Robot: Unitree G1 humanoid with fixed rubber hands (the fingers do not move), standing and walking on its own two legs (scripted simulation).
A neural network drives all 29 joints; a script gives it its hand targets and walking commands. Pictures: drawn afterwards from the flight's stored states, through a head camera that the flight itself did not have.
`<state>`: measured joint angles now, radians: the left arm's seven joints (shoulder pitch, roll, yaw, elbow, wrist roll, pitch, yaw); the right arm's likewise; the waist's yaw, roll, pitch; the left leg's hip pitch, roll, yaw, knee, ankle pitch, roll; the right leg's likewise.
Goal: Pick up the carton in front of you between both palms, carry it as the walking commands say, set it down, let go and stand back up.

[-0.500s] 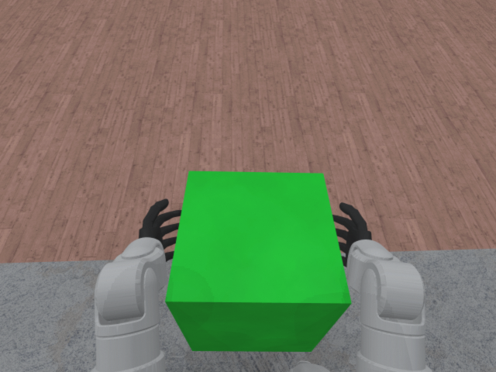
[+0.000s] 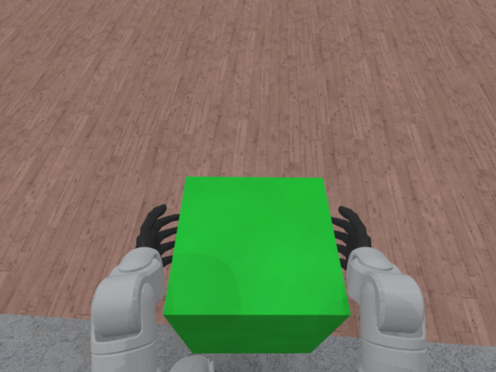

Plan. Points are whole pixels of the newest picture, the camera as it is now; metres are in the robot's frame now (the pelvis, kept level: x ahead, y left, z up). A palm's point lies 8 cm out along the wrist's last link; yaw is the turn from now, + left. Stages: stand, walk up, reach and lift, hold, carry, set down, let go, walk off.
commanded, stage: carry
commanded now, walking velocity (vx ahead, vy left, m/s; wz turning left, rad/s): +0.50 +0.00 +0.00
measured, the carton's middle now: (253, 271) +0.27 +0.01 +0.01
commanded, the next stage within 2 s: none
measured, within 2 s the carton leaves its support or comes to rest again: neither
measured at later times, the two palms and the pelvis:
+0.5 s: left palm (180, 58) +0.72 +0.17 +0.15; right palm (313, 60) +0.70 -0.13 +0.15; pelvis +0.32 +0.04 -0.01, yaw -1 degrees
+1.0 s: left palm (192, 3) +1.06 +0.18 +0.16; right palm (291, 2) +1.06 -0.12 +0.15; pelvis +0.67 +0.02 +0.00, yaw -2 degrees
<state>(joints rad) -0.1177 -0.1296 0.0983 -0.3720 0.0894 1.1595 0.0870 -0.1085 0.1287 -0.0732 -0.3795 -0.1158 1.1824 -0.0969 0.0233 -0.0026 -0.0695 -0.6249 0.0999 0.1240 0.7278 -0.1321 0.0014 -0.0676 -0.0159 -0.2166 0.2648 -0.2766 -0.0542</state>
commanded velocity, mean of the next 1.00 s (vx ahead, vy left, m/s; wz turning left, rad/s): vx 0.50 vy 0.00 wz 0.02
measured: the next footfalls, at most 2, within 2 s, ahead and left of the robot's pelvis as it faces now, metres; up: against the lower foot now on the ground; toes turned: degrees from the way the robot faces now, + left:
left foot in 0.14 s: +0.30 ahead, +0.11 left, +0.00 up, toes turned +8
right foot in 0.60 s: +0.59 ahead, -0.07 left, +0.02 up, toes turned -7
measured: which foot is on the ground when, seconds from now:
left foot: up 0.00-0.12, down 0.14-0.64, up 0.66-0.98, down 1.00-1.00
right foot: down 0.00-0.18, up 0.20-0.58, down 0.60-1.00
